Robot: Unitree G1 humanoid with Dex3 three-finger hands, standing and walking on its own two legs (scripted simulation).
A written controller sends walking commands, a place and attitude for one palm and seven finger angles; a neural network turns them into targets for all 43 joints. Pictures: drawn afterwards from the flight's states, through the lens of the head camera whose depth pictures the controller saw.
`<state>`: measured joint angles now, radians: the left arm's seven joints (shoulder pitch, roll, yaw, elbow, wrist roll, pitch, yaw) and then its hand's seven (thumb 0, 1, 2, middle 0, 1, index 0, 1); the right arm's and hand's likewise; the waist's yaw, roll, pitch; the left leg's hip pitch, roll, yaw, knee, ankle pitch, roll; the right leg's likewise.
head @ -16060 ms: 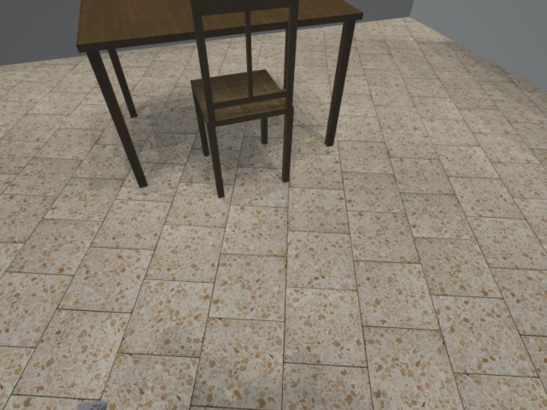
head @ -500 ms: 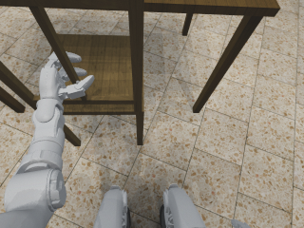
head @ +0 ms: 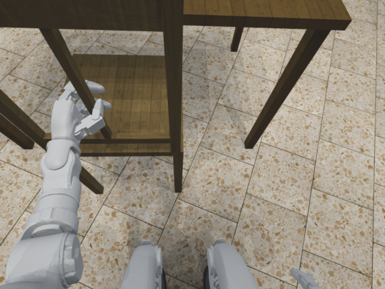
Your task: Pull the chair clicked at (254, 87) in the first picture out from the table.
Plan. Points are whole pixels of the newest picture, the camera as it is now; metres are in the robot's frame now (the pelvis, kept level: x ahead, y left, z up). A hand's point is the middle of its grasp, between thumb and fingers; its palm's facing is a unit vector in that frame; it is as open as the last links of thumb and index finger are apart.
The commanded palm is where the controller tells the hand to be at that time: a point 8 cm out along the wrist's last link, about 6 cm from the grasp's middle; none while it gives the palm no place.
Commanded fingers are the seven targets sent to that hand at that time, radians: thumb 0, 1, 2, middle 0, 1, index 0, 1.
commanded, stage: hook a spindle and tug to test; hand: left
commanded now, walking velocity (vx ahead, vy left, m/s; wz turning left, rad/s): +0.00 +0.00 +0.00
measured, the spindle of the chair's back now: (86, 97) +0.49 +0.20 +0.06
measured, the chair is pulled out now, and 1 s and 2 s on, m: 0.02 0.11 0.17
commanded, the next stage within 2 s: step backward, pulling the chair out in 0.24 s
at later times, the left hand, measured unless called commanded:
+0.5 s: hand (98, 126) +0.43 +0.17 +0.05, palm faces +0.11 -0.98 -0.16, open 5.2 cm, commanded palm +0.40 +0.22 +0.04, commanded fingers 0.00 0.90 0.90 -0.50 -1.45 -0.50 -1.45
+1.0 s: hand (118, 152) +0.37 +0.13 +0.05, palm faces -0.02 -0.98 -0.18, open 4.9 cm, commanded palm +0.35 +0.17 +0.05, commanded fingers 0.00 0.90 0.90 -0.50 -1.45 -0.50 -1.45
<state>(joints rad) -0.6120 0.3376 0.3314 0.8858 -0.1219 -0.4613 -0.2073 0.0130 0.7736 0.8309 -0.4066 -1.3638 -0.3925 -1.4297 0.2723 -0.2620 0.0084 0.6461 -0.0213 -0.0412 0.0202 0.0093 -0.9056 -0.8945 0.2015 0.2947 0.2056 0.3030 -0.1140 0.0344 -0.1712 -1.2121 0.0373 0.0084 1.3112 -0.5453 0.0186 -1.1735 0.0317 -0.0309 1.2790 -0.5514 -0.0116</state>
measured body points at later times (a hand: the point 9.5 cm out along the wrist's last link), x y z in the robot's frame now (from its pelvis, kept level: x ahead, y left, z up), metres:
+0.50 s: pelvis +0.00 +0.01 +0.05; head +0.12 +0.00 +0.49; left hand +0.42 +0.23 +0.06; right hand +0.09 -0.25 -0.08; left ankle +0.03 +0.11 -0.61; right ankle +0.02 -0.12 -0.61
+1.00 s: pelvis -0.03 +0.01 +0.11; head +0.07 +0.00 +0.55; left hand +0.36 +0.18 +0.07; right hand +0.02 -0.26 -0.03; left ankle +0.03 +0.11 -0.61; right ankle +0.02 -0.12 -0.61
